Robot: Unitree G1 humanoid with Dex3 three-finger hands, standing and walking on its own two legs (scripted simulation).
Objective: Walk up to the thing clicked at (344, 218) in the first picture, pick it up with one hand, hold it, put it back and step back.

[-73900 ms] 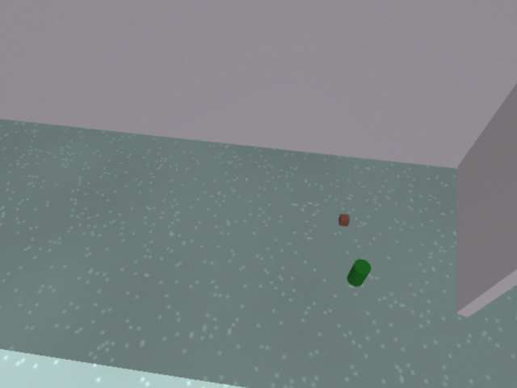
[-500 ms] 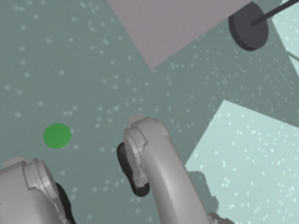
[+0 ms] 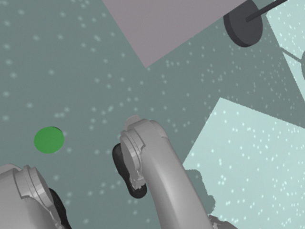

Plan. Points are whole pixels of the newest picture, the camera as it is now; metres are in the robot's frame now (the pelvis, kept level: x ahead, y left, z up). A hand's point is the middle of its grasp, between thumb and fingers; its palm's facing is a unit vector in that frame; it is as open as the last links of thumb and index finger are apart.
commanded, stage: rise first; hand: left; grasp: from above
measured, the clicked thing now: out of the picture +0.57 +0.30 -0.32
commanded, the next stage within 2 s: none
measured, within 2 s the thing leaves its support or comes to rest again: neither
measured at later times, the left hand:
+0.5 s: hand out of the picture +0.52 +0.31 -0.19, palm faces -0.02 -0.45 -0.89, open 14.3 cm
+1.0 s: hand out of the picture +0.52 +0.31 -0.19, palm faces -0.02 -0.44 -0.90, open 14.3 cm
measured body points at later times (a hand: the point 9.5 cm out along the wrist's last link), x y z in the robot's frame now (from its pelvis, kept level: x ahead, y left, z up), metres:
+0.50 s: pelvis +0.00 +0.00 +0.00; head +0.31 +0.08 +0.32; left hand +0.52 +0.33 -0.14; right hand -0.03 -0.26 -0.05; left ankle +0.05 +0.14 -0.31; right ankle +0.11 -0.12 -0.31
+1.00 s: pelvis +0.00 +0.00 +0.01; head +0.31 +0.08 +0.32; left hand +0.52 +0.33 -0.14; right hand -0.02 -0.26 -0.05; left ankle +0.05 +0.14 -0.31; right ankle +0.11 -0.12 -0.31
